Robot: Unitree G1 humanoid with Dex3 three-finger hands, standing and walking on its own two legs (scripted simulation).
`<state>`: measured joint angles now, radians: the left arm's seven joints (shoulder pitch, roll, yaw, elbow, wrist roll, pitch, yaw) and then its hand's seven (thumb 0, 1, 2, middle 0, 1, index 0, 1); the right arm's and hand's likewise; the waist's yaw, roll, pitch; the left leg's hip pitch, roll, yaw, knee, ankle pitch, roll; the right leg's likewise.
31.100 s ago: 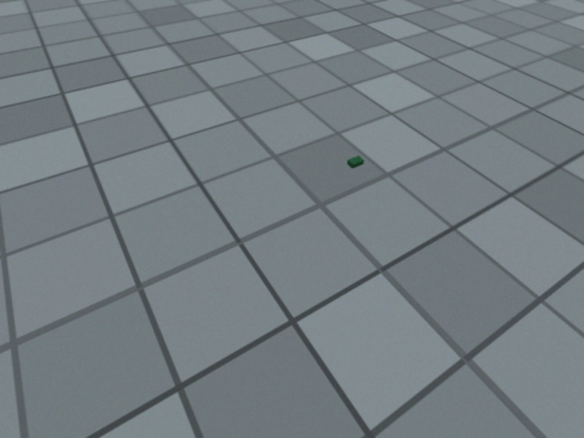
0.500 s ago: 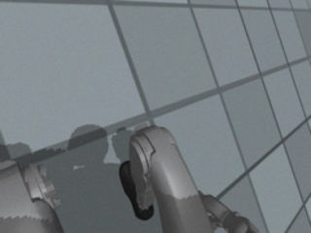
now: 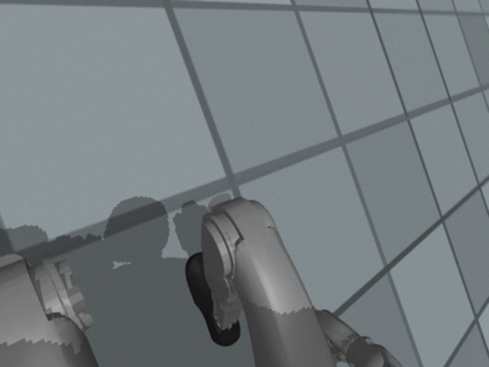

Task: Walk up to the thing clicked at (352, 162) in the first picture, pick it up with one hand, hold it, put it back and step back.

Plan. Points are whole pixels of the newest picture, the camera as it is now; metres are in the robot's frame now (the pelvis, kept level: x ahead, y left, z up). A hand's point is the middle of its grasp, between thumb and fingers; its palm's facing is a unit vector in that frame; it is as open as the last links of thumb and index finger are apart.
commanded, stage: close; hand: left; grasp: from above
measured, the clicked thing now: out of the picture +0.42 +0.36 -0.28
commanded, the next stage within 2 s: settle in 0.76 s
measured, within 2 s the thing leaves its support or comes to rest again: leaves its support in 1.16 s
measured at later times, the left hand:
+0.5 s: hand out of the picture +0.41 +0.35 -0.24, palm faces -0.45 -0.15 -0.88, open 7.7 cm
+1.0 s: hand out of the picture +0.42 +0.35 -0.24, palm faces -0.45 -0.16 -0.88, open 7.4 cm
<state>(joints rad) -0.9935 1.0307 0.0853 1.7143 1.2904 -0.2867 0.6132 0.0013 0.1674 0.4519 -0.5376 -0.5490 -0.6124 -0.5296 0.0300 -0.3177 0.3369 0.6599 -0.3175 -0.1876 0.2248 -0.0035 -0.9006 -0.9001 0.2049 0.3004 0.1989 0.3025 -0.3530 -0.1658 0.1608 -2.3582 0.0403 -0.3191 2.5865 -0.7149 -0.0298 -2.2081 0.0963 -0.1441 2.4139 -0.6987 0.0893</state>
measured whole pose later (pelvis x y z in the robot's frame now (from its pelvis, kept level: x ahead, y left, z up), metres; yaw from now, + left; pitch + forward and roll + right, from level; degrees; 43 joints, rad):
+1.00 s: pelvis +0.00 +0.00 +0.00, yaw +0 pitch +26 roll -14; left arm -1.00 1.03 0.10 1.68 1.30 -0.29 0.57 0.02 0.41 0.00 -1.00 -0.08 -1.03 -0.05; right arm 0.04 -0.33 0.32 0.65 -0.31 -0.17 0.21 0.00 -0.91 -0.90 0.21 0.30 0.20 0.30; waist -0.35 -0.16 0.16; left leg -2.36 0.04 -0.31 2.58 -0.71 -0.03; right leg -2.22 0.09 -0.14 2.42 -0.70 0.09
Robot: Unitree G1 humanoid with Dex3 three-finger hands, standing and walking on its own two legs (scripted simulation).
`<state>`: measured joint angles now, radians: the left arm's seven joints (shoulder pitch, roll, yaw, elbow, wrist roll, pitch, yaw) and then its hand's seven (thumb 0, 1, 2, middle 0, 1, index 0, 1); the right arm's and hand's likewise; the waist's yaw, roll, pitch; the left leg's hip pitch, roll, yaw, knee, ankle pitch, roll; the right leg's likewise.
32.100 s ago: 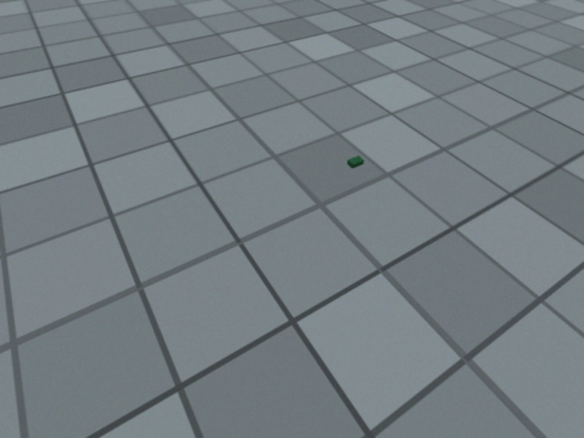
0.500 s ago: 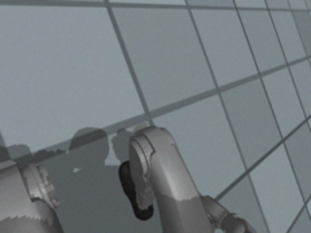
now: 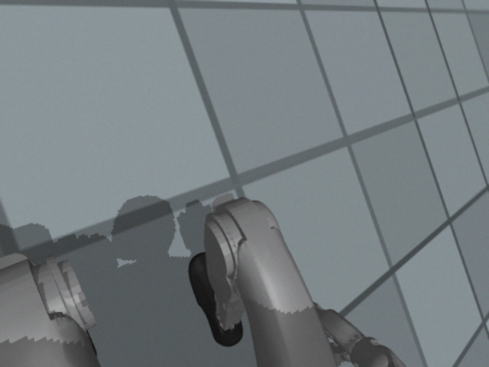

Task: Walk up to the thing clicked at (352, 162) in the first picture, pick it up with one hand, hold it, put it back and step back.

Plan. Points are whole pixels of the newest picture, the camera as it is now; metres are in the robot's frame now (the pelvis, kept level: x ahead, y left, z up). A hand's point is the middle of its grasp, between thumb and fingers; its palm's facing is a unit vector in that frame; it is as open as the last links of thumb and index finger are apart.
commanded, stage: settle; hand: left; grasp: from above
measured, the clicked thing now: out of the picture +0.43 +0.36 -0.28
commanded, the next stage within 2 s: lift in 0.74 s
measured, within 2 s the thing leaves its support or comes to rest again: leaves its support in 0.16 s
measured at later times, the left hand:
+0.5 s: hand out of the picture +0.41 +0.37 -0.16, palm faces -0.45 -0.11 -0.89, open 7.4 cm
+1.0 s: hand out of the picture +0.41 +0.36 -0.10, palm faces -0.46 -0.10 -0.88, open 7.4 cm
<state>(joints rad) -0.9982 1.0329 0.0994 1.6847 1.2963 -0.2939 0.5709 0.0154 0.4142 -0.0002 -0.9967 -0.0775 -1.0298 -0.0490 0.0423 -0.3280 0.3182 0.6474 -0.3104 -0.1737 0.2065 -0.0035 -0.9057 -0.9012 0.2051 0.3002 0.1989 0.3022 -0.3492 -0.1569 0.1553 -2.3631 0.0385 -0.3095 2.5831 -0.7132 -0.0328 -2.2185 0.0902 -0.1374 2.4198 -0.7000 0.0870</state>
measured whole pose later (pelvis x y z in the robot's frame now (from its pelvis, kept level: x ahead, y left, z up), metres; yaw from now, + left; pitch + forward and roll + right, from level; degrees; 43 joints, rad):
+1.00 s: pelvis -0.01 -0.01 +0.04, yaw +6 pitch +32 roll -10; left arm -0.91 0.79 0.04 1.25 1.21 -0.22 0.21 0.01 0.39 0.00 -1.03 -0.07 -1.06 -0.05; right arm 0.18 -0.29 0.10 0.67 -0.12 0.02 0.12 0.00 -0.92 -0.90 0.21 0.30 0.20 0.30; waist -0.22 -0.01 -0.04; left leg -2.33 0.02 -0.19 2.38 -0.62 -0.01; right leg -2.20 0.03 -0.07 2.29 -0.67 0.06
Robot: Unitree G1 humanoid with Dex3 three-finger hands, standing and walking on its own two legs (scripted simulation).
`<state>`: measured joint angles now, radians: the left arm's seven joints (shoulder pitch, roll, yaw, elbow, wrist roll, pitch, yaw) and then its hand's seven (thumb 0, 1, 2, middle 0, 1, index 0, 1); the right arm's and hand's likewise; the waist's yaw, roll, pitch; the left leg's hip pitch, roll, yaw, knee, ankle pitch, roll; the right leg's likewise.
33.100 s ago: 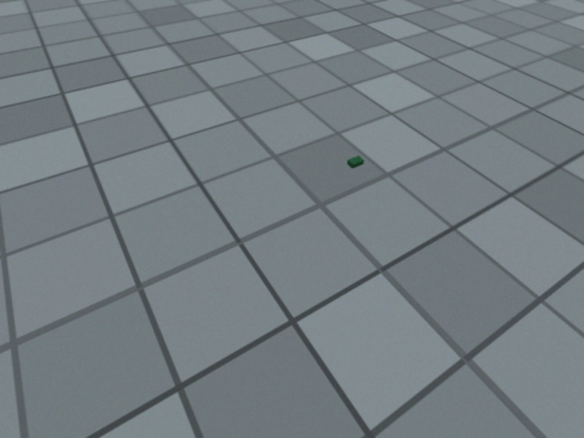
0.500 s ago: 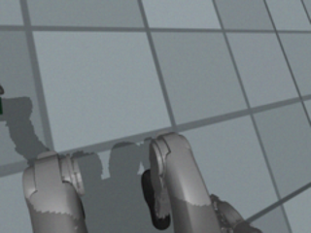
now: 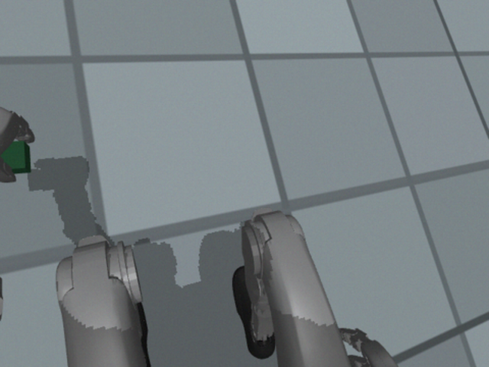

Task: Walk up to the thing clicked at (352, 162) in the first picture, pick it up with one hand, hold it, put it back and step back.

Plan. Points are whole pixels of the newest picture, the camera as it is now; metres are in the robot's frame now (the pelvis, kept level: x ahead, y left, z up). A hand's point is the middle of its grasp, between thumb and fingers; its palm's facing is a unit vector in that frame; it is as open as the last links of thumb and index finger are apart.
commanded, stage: lift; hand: left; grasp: from above
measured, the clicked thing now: out of the picture +0.47 +0.33 -0.18
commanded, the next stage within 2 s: hold in 1.52 s
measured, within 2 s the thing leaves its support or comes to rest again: neither
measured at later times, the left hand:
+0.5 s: hand out of the picture +0.39 +0.32 +0.00, palm faces -0.46 -0.09 -0.88, open 7.5 cm
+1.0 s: hand out of the picture +0.32 +0.30 +0.21, palm faces -0.45 -0.12 -0.89, open 7.5 cm
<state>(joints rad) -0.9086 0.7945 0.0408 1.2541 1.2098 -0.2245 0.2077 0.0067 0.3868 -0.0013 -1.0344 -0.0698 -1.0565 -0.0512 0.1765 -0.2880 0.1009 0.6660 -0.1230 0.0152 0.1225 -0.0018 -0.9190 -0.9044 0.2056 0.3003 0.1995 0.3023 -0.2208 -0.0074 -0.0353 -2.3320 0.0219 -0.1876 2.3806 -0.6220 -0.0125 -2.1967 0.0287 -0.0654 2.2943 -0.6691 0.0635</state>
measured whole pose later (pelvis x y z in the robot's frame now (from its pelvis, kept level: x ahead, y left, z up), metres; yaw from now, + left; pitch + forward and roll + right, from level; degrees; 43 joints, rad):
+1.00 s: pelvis +0.02 +0.00 +0.28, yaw +7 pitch +20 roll -4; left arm -0.32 0.54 -0.11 0.66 0.99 -0.10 0.02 0.00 0.39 0.12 -0.95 -0.17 -0.97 -0.15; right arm 0.19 -0.23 -0.01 0.69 0.03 0.02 -0.04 0.00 -0.91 -0.90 0.21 0.30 0.20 0.30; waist -0.06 0.04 -0.16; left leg -1.28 0.06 -0.04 1.44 -0.52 0.00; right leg -1.21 -0.01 -0.01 1.39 -0.53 0.04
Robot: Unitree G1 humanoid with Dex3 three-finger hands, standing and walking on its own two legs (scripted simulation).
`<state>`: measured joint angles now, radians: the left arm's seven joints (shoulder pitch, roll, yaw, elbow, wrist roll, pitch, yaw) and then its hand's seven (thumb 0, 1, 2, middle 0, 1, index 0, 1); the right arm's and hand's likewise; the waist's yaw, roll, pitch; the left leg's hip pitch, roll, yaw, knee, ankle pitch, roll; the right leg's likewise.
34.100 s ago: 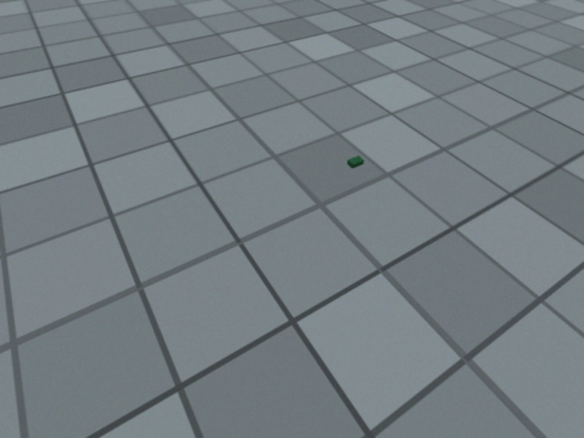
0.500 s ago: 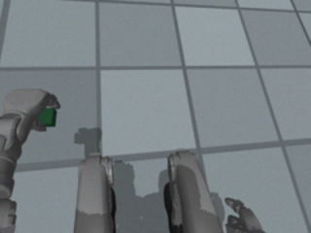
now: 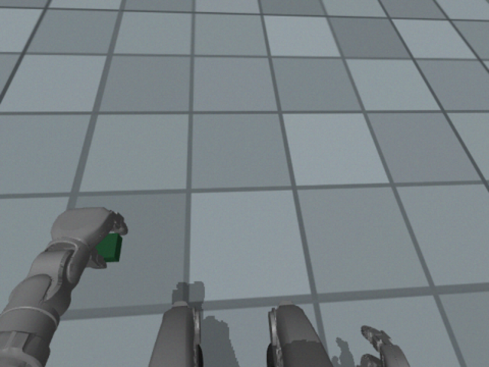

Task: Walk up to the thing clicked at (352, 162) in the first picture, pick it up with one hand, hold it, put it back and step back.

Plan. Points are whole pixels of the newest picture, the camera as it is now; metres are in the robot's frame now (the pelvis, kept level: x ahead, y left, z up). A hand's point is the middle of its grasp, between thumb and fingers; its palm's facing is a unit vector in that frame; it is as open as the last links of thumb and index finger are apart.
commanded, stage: lift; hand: left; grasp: from above
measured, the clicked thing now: (97, 248) +0.36 +0.26 -0.11
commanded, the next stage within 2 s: hold in 0.52 s
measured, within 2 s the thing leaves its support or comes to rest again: neither
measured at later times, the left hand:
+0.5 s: hand (92, 217) +0.36 +0.23 +0.03, palm faces -0.46 -0.05 -0.88, open 7.6 cm
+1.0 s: hand (84, 195) +0.37 +0.22 +0.08, palm faces -0.48 -0.03 -0.88, open 7.7 cm
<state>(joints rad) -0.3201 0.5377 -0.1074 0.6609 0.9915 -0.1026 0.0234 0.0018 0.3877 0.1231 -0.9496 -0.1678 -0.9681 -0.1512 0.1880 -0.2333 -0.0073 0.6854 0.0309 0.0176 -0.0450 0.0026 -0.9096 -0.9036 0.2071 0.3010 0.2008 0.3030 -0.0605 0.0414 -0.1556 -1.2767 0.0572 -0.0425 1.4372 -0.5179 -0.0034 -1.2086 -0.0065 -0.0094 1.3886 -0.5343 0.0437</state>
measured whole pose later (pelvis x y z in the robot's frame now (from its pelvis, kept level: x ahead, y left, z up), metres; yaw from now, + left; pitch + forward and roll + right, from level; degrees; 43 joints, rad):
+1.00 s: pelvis +0.07 +0.00 +0.13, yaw +0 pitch +7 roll +0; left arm -0.27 0.43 -0.19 0.72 1.02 -0.08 0.00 0.00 0.37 0.21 -0.90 -0.23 -0.92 -0.22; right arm 0.23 -0.24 -0.05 0.71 0.05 0.04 -0.05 0.00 -0.90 -0.90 0.21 0.30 0.20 0.30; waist -0.02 0.03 -0.07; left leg -0.50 0.04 0.04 0.71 -0.33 -0.01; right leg -0.47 -0.03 0.04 0.70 -0.35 0.04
